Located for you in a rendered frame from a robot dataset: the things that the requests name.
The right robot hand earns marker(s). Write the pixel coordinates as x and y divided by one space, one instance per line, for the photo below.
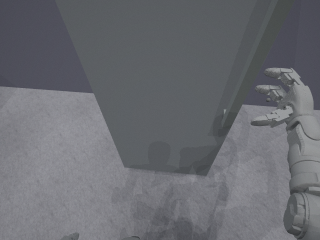
299 98

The fridge door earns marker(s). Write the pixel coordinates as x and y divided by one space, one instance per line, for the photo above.
163 71

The handle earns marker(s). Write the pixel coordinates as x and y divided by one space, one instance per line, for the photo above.
270 27

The right robot forearm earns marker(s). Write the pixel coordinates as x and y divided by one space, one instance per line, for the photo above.
304 155

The robot right upper arm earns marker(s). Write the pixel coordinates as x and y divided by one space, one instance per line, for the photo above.
302 216

